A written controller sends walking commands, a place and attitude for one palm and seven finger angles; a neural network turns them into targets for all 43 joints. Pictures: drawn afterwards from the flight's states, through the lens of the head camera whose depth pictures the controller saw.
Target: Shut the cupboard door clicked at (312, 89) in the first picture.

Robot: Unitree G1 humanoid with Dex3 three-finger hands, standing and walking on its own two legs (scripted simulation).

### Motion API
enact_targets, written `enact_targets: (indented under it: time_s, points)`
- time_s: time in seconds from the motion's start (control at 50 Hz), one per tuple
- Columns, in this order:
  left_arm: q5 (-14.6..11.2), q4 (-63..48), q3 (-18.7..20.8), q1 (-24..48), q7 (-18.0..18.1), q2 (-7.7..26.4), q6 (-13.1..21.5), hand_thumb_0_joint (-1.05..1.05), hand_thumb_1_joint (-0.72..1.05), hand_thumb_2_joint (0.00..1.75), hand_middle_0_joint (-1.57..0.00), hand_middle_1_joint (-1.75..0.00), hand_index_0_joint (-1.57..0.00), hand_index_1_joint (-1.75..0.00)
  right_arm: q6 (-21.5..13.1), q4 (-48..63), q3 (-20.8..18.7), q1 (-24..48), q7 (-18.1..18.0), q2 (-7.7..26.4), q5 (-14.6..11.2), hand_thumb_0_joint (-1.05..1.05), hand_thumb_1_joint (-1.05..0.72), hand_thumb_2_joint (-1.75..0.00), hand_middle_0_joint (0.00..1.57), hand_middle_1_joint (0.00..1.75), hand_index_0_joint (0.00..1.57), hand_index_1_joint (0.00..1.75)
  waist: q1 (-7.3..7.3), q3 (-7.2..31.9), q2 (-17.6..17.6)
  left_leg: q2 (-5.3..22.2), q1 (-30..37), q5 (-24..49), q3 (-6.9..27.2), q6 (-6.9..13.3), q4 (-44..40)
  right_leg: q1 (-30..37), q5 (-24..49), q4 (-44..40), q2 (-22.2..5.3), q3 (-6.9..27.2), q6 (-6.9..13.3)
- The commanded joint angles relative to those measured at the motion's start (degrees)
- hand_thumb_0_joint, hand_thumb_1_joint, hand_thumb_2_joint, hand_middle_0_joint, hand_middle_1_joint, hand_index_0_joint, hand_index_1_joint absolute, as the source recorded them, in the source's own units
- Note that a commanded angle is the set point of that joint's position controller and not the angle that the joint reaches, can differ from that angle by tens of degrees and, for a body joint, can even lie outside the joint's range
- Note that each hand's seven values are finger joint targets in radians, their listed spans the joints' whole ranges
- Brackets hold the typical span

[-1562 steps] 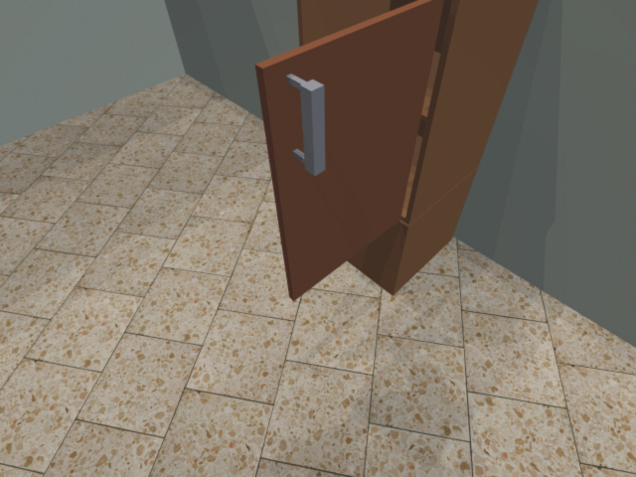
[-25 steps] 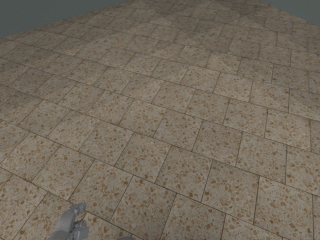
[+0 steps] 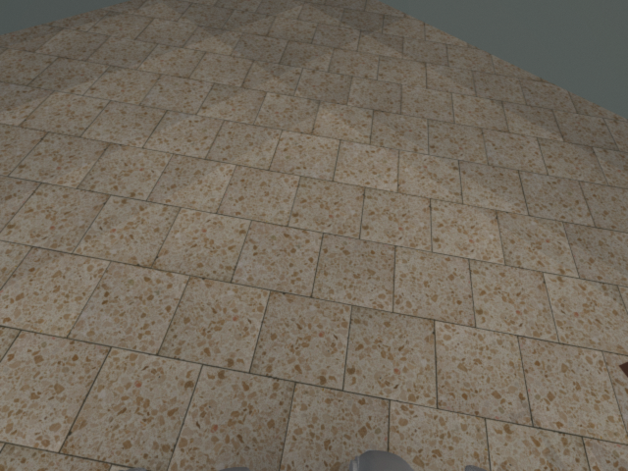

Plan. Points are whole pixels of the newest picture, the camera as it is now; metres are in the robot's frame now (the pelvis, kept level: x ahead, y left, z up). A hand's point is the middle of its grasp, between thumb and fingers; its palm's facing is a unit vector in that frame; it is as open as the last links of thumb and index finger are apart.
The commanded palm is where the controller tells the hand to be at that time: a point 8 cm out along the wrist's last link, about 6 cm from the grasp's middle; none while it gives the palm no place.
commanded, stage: turn to face it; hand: left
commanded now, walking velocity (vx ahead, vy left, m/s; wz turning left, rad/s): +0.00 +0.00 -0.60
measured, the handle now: out of the picture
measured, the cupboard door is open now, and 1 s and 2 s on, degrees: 62 62 62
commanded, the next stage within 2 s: take the last steps up to it in 1.92 s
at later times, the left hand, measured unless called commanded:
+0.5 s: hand (212, 454) +0.15 +0.15 -0.17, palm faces -0.28 -0.94 -0.21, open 7.4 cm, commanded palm none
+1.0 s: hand (270, 414) +0.21 +0.07 -0.16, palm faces -0.55 -0.79 -0.28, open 7.4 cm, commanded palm none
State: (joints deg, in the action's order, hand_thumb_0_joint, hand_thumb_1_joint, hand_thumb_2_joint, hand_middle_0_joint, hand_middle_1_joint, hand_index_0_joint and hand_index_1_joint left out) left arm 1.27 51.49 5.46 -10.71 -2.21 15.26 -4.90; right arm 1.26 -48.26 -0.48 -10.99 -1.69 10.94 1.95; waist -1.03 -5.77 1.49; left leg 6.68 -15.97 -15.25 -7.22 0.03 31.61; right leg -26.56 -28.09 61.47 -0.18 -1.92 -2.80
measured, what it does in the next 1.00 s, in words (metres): steps on the spot, turning right: right foot, then left foot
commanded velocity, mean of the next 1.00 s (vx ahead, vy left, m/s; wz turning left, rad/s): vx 0.00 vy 0.00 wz -0.60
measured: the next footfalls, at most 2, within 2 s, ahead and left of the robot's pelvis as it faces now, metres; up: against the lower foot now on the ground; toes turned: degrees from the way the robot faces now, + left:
right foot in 0.20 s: +0.02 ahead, -0.15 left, +0.00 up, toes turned -12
left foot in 0.52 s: +0.10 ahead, +0.09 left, +0.00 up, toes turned -14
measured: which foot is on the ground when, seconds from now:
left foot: down 0.00-0.18, up 0.20-0.50, down 0.52-0.84, up 0.86-1.00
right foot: up 0.00-0.18, down 0.20-0.52, up 0.54-0.84, down 0.86-1.00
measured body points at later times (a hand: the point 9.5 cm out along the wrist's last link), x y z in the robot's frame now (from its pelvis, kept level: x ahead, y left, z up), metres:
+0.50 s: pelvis +0.01 -0.01 -0.01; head +0.06 -0.02 +0.44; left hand +0.17 +0.20 -0.16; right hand +0.02 -0.29 -0.14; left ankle +0.06 +0.10 -0.73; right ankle -0.02 -0.14 -0.74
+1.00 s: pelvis +0.01 -0.04 -0.01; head +0.05 -0.09 +0.44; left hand +0.24 +0.12 -0.14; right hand -0.09 -0.30 -0.16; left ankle +0.07 +0.09 -0.67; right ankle -0.06 -0.13 -0.74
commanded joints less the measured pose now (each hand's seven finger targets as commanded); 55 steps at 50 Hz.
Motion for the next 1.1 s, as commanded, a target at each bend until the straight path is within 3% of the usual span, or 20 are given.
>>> enact_targets:
  time_s: [0.0, 0.12, 0.14, 0.16, 0.18, 0.22, 0.28, 0.4, 0.46, 0.5, 0.54, 0.58, 0.74, 0.78, 0.8, 0.82, 0.84, 0.88, 0.92, 1.08]
  points:
    - [-0.10, -6.18, 0.21, 4.47, -0.63, 1.63, 1.48, 0.00, 0.90, 0.90, -0.20, -0.30, -0.20, -0.30, -0.91, 1.92, -4.32, -3.47, -0.64, 12.87, 0.01, 0.00, -0.90, -0.90, 0.20, 0.30, 0.20, 0.30, 3.11, 7.36, -13.04, 13.48, 8.62, 17.38, 6.50, 7.44, -10.60, 0.09, 0.55, -8.66, -1.46, -1.69, -0.06]
    - [0.00, -4.86, 0.13, -0.21, -0.19, 2.89, 2.41, 0.00, 0.90, 0.90, -0.20, -0.30, -0.20, -0.30, -0.09, 1.42, -5.37, -1.28, 0.34, 14.50, -0.45, 0.00, -0.90, -0.90, 0.20, 0.30, 0.20, 0.30, 0.43, 8.08, -12.01, 12.81, 3.10, 12.07, 0.78, 3.21, -1.39, 13.91, 12.80, -30.51, 0.77, -5.42, 1.86]
    - [0.19, -4.03, 0.62, -2.78, 0.19, 5.42, 2.82, 0.00, 0.90, 0.90, -0.20, -0.30, -0.20, -0.30, 0.03, 1.79, -5.32, -1.03, 0.71, 13.16, -0.81, 0.00, -0.90, -0.90, 0.20, 0.30, 0.20, 0.30, -0.84, 8.59, -6.66, 10.42, -1.88, 7.46, -0.54, 0.70, 4.92, 20.32, 16.92, -36.33, -1.78, -1.35, 3.46]
    - [0.66, -3.39, 1.60, -4.91, 0.90, 10.87, 3.54, 0.00, 0.90, 0.90, -0.20, -0.30, -0.20, -0.30, 0.19, 3.69, -4.57, -0.24, 0.95, 9.06, -1.19, 0.00, -0.90, -0.90, 0.20, 0.30, 0.20, 0.30, -2.14, 8.70, 9.50, 3.11, -13.44, -9.45, -5.05, -2.97, 16.26, 26.82, 24.47, -42.28, -14.56, 15.74, 8.41]
    - [0.09, -2.89, 1.83, -7.13, 1.57, 13.99, 3.55, 0.00, 0.90, 0.90, -0.20, -0.30, -0.20, -0.30, 0.69, 6.01, -3.88, 4.31, 0.95, 8.16, -1.14, 0.00, -0.90, -0.90, 0.20, 0.30, 0.20, 0.30, -4.50, 6.40, 13.49, -1.56, -19.43, -22.20, 0.34, -3.75, 27.61, 22.21, 32.63, -44.25, -22.16, 25.17, 14.15]
    - [0.15, -3.60, 1.92, -2.81, 2.70, 11.91, 3.61, 0.00, 0.90, 0.90, -0.20, -0.30, -0.20, -0.30, 0.95, 4.94, -4.06, 4.42, 0.20, 9.02, -1.11, 0.00, -0.90, -0.90, 0.20, 0.30, 0.20, 0.30, -2.03, 5.45, 16.34, -0.75, -23.36, -16.35, 7.98, -3.56, 35.63, 20.43, 27.47, -44.53, -18.84, 25.52, 15.42]
    - [0.22, -5.50, 0.84, 2.66, 2.88, 8.46, 3.55, 0.00, 0.90, 0.90, -0.20, -0.30, -0.20, -0.30, 0.65, 2.37, -3.82, 0.96, 0.60, 8.63, -0.99, 0.00, -0.90, -0.90, 0.20, 0.30, 0.20, 0.30, 1.05, 7.89, 9.14, -0.47, -16.81, -9.46, 6.35, -4.67, 30.97, 18.71, 34.27, -39.76, -13.53, 14.98, 13.07]
    - [0.53, -5.13, 1.36, 2.59, 2.48, 9.93, 3.14, 0.00, 0.90, 0.90, -0.20, -0.30, -0.20, -0.30, 0.36, 2.82, -3.63, -0.30, 0.51, 7.13, -1.41, 0.00, -0.90, -0.90, 0.20, 0.30, 0.20, 0.30, 1.06, 7.42, 7.98, -4.11, -7.93, -8.89, 4.90, -4.11, 12.92, 14.23, 31.39, -38.47, -12.18, 19.23, 12.93]
    - [-0.26, -5.86, 1.07, 5.32, 2.29, 7.95, 2.50, 0.00, 0.90, 0.90, -0.20, -0.30, -0.20, -0.30, -0.74, 0.75, -3.66, -7.05, -0.04, 8.51, -1.35, 0.00, -0.90, -0.90, 0.20, 0.30, 0.20, 0.30, 4.30, 9.01, 3.95, -3.36, 5.63, 2.17, 5.89, -3.22, -6.24, 7.00, 25.24, -32.00, -7.40, 17.45, 7.68]
    - [-0.75, -7.64, 0.00, 2.69, 1.41, 2.82, 2.31, 0.00, 0.90, 0.90, -0.20, -0.30, -0.20, -0.30, -1.42, 1.79, -4.93, -8.21, -0.52, 17.09, -0.16, 0.00, -0.90, -0.90, 0.20, 0.30, 0.20, 0.30, 3.69, 10.34, -20.57, 19.16, 12.60, 12.46, 26.94, 6.91, -15.51, -5.89, -6.24, -9.53, 3.61, 3.27, 1.72]
    - [0.15, -6.94, 0.59, 4.38, 1.01, 4.68, 2.18, 0.00, 0.90, 0.90, -0.20, -0.30, -0.20, -0.30, -1.68, 2.45, -4.21, -5.20, -0.87, 14.84, 0.16, 0.00, -0.90, -0.90, 0.20, 0.30, 0.20, 0.30, 2.69, 9.37, -15.43, 19.07, 7.92, 18.15, 24.35, 9.51, -13.58, -5.97, -5.38, 5.01, -0.07, 4.91, 1.01]
    - [-0.12, -6.23, 0.60, 5.08, 0.08, 3.64, 1.86, 0.00, 0.90, 0.90, -0.20, -0.30, -0.20, -0.30, -1.46, 3.17, -3.78, -1.97, -0.88, 12.88, 0.26, 0.00, -0.90, -0.90, 0.20, 0.30, 0.20, 0.30, 1.55, 6.25, -11.56, 14.48, 6.38, 21.64, 14.11, 8.13, -11.74, -5.13, -1.45, 4.87, -1.52, 3.03, 0.13]
    - [-0.14, -6.78, -0.41, 6.32, -0.35, 1.54, 2.18, 0.00, 0.90, 0.90, -0.20, -0.30, -0.20, -0.30, -0.66, 0.82, -5.07, -4.92, -0.08, 14.03, 0.00, 0.00, -0.90, -0.90, 0.20, 0.30, 0.20, 0.30, 3.58, 8.36, -15.04, 13.59, 10.09, 24.58, 3.72, 6.22, -5.89, 4.77, 2.10, -18.81, 0.29, -4.07, 0.91]
    - [-0.18, -5.48, -0.14, 2.06, -0.10, 2.55, 2.74, 0.00, 0.90, 0.90, -0.20, -0.30, -0.20, -0.30, -0.46, 1.02, -5.34, -3.01, 0.21, 14.45, -0.39, 0.00, -0.90, -0.90, 0.20, 0.30, 0.20, 0.30, 0.89, 9.70, -12.85, 12.52, 7.26, 20.99, 0.91, 3.06, 0.17, 13.21, 12.98, -31.78, 0.92, -4.92, 1.89]
    - [0.02, -4.09, 0.39, -2.06, 0.26, 5.31, 3.24, 0.00, 0.90, 0.90, -0.20, -0.30, -0.20, -0.30, -0.37, 1.55, -5.43, -2.18, 0.52, 13.55, -0.87, 0.00, -0.90, -0.90, 0.20, 0.30, 0.20, 0.30, -1.12, 11.25, -6.95, 10.12, 1.75, 14.52, -0.72, 0.21, 7.42, 21.59, 20.22, -38.60, -1.94, -0.80, 3.38]
    - [0.55, -2.87, 1.53, -5.19, 1.06, 11.37, 4.06, 0.00, 0.90, 0.90, -0.20, -0.30, -0.20, -0.30, -0.24, 3.75, -4.47, -0.47, 0.79, 9.02, -1.29, 0.00, -0.90, -0.90, 0.20, 0.30, 0.20, 0.30, -2.68, 10.48, 11.03, 2.27, -13.53, -9.58, -4.83, -3.45, 18.97, 30.74, 36.24, -41.82, -15.76, 17.06, 8.70]
    - [-0.22, -1.91, 1.79, -7.61, 1.76, 13.84, 4.01, 0.00, 0.90, 0.90, -0.20, -0.30, -0.20, -0.30, 0.46, 5.71, -3.80, 2.58, 0.68, 8.45, -1.11, 0.00, -0.90, -0.90, 0.20, 0.30, 0.20, 0.30, -4.19, 9.11, 12.92, -1.35, -18.82, -22.45, 0.92, -4.37, 29.00, 26.73, 49.04, -40.95, -22.67, 23.88, 13.94]
    - [0.00, -2.92, 1.89, -2.84, 2.95, 11.52, 3.76, 0.00, 0.90, 0.90, -0.20, -0.30, -0.20, -0.30, 0.92, 4.63, -3.78, 3.66, -0.16, 8.66, -1.19, 0.00, -0.90, -0.90, 0.20, 0.30, 0.20, 0.30, -1.88, 6.57, 15.34, -0.26, -23.03, -17.35, 7.71, -4.17, 35.97, 23.70, 39.18, -41.62, -18.77, 23.78, 15.78]
    - [-0.03, -4.60, 0.94, 1.90, 3.04, 8.48, 3.61, 0.00, 0.90, 0.90, -0.20, -0.30, -0.20, -0.30, 0.80, 2.93, -3.87, 2.36, 0.30, 8.97, -0.99, 0.00, -0.90, -0.90, 0.20, 0.30, 0.20, 0.30, 0.60, 6.87, 9.18, 0.09, -19.22, -11.05, 7.40, -4.81, 34.02, 20.75, 39.16, -39.57, -14.31, 16.65, 13.89]
    - [0.29, -4.08, 1.49, 1.29, 2.74, 9.88, 3.54, 0.00, 0.90, 0.90, -0.20, -0.30, -0.20, -0.30, 0.19, 3.15, -3.52, 1.49, 0.34, 7.33, -1.59, 0.00, -0.90, -0.90, 0.20, 0.30, 0.20, 0.30, 0.74, 9.29, 7.57, -4.41, -8.97, -8.47, 5.37, -4.50, 12.20, 18.47, 41.61, -36.25, -11.95, 20.21, 13.20]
